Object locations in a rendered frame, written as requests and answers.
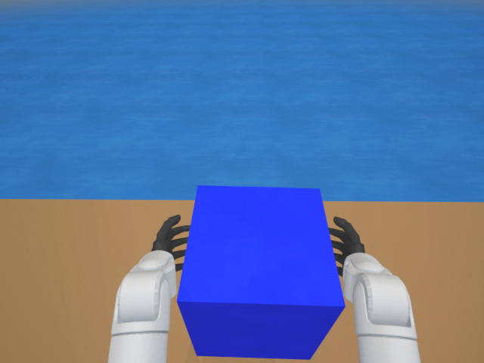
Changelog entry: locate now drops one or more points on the left robot hand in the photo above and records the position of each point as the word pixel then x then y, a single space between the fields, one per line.
pixel 164 236

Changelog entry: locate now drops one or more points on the left robot forearm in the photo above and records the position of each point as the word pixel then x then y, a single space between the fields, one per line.
pixel 142 311

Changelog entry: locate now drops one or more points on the carton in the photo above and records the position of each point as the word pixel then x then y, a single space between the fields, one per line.
pixel 259 278

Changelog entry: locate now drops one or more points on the right robot forearm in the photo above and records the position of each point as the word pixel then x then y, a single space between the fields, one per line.
pixel 384 320

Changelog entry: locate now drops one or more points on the right robot hand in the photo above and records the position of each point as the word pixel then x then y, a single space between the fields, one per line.
pixel 351 241

